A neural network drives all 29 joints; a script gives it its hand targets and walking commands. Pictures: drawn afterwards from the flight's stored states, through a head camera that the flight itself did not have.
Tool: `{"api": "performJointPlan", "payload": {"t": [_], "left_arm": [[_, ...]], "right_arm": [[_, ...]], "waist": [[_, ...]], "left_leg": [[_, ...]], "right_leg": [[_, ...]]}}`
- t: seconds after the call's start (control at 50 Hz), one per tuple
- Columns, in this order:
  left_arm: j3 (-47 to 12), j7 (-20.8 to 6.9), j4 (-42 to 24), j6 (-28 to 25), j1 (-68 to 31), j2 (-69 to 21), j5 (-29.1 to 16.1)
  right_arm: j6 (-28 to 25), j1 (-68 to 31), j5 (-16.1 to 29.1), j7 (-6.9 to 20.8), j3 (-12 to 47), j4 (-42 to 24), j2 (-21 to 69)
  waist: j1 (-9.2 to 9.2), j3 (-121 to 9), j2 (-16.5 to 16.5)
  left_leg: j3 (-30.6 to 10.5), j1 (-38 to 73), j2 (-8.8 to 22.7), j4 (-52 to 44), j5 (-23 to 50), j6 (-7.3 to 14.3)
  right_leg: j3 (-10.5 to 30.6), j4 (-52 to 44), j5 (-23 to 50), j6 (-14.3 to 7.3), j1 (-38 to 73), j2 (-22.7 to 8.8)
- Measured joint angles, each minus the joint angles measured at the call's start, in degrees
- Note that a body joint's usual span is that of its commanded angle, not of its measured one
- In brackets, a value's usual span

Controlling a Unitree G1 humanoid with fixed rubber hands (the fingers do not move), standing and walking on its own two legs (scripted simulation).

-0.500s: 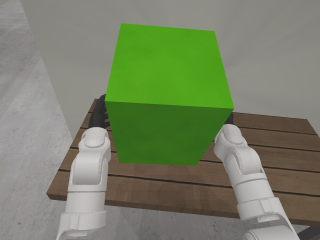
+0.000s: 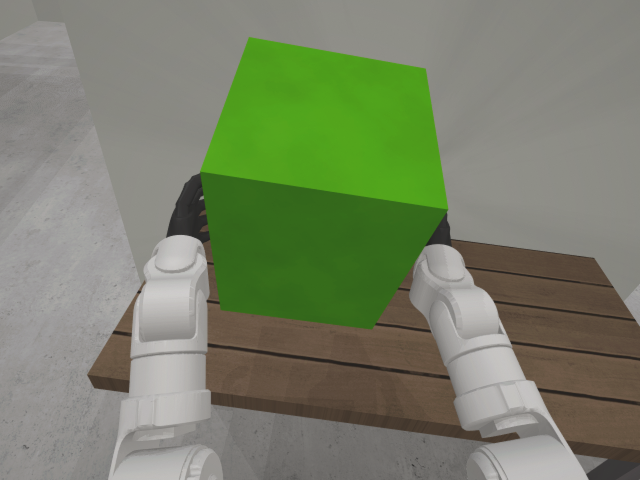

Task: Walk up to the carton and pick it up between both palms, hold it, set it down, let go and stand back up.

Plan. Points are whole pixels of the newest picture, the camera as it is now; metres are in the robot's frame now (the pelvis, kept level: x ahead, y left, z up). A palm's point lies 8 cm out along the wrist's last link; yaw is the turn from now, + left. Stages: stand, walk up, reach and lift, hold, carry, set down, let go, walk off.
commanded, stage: hold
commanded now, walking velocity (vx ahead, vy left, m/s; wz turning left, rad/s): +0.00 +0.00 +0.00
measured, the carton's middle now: (316, 197) +0.40 +0.01 +0.21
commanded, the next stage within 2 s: none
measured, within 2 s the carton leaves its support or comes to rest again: neither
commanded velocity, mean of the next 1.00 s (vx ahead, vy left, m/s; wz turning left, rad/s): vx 0.00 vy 0.00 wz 0.00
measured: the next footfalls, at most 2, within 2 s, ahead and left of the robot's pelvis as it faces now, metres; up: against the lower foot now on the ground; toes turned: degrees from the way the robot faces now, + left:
none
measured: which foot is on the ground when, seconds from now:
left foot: down 0.00-1.00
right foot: down 0.00-1.00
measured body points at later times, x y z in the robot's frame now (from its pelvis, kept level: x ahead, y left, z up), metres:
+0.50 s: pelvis -0.02 +0.02 +0.00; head -0.04 +0.07 +0.45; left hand +0.38 +0.18 +0.17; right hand +0.38 -0.12 +0.18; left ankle +0.05 +0.14 -0.75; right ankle -0.01 -0.09 -0.75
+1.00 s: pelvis +0.02 +0.02 +0.00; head -0.01 +0.05 +0.45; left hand +0.37 +0.17 +0.17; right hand +0.38 -0.13 +0.18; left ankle +0.05 +0.14 -0.75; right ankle -0.01 -0.09 -0.75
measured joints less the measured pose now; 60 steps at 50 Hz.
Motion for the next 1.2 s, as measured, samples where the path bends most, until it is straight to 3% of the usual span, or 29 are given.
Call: {"api": "performJointPlan", "payload": {"t": [0.28, 0.5, 0.7, 0.92, 1.02, 1.2], "left_arm": [[1.4, 1.2, 9.2, -0.2, -6.8, 0.8, 1.3], [-1.0, 3.6, 11.2, -1.6, -7.5, 1.3, -0.9], [-5.0, 6.3, 0.4, 0.6, -0.9, 0.5, -3.2], [-6.0, 5.6, -11.2, 4.9, 7.2, -0.9, -2.1], [-5.7, 4.1, -12.6, 4.9, 7.7, -1.3, -1.3], [-3.4, 1.6, -9.6, 4.7, 4.6, -1.4, 1.0]], "right_arm": [[-1.2, -7.5, -4.1, 4.2, -8.7, 10.2, 2.0], [-2.6, -8.2, -3.4, 5.7, -9.7, 11.5, 0.6], [-0.9, -4.5, 3.4, 4.3, -2.8, 3.2, -3.3], [2.6, 1.9, 4.9, 2.8, 0.4, -6.3, -2.7], [3.1, 3.9, 3.2, 2.3, 0.0, -9.0, -1.5], [3.2, 3.6, 0.5, 1.0, -0.3, -8.0, 0.0]], "waist": [[1.5, -1.8, -0.7], [1.51, -2.6, -0.5], [0.69, -2.5, 0.5], [-0.45, -0.2, 1.0], [-0.52, 0.6, 1.2], [-0.2, 1.5, 1.3]], "left_leg": [[0.6, -3.0, -0.6, -0.4, 2.2, 0.8], [1.8, -5.7, -1.1, 0.3, 1.7, 1.8], [2.3, -5.8, -0.8, 2.7, -1.1, 2.1], [1.4, -1.8, -0.8, 3.1, -2.9, 1.6], [1.0, -0.4, -0.7, 2.7, -2.7, 1.2], [0.8, 1.9, -0.3, 1.0, -1.5, 0.6]], "right_leg": [[0.1, 0.6, 1.6, 0.8, -3.6, -0.7], [1.1, 0.8, 1.8, 1.7, -6.3, -1.4], [1.7, -0.4, 1.0, 2.1, -4.9, -1.1], [0.9, -0.8, -0.6, 1.6, -0.3, -0.9], [0.5, -0.6, -0.9, 1.2, 0.9, -0.8], [0.4, -0.1, -0.8, 0.6, 2.2, -0.5]]}}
